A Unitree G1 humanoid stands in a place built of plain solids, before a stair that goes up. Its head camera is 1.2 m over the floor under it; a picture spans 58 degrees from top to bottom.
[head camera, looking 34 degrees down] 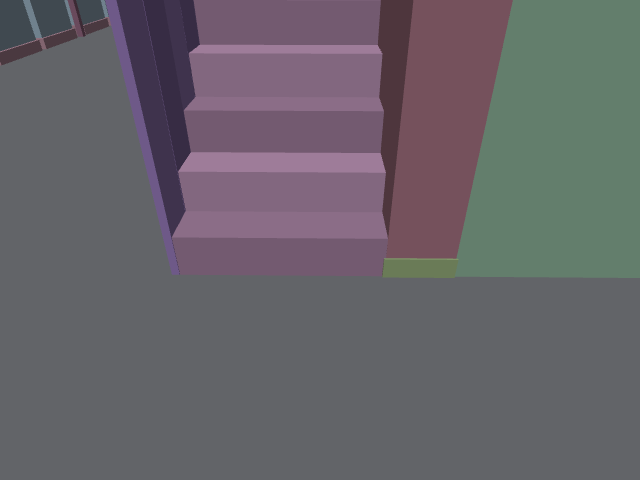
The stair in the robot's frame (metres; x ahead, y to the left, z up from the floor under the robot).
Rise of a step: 0.20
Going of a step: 0.22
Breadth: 0.90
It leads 1 degrees to the right of straight ahead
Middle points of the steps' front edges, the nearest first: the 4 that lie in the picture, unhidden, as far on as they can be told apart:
1.50 0.17 0.20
1.71 0.17 0.40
1.93 0.16 0.60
2.15 0.16 0.80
